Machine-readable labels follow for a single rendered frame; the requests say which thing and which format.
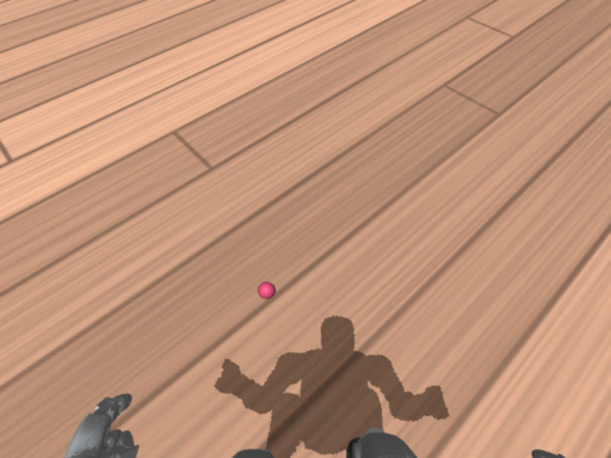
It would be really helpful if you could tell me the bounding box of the left robot hand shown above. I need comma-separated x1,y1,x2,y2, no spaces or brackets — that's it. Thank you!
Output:
64,394,139,458

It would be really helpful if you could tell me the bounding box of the ball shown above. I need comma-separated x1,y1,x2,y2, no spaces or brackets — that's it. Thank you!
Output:
258,281,275,299

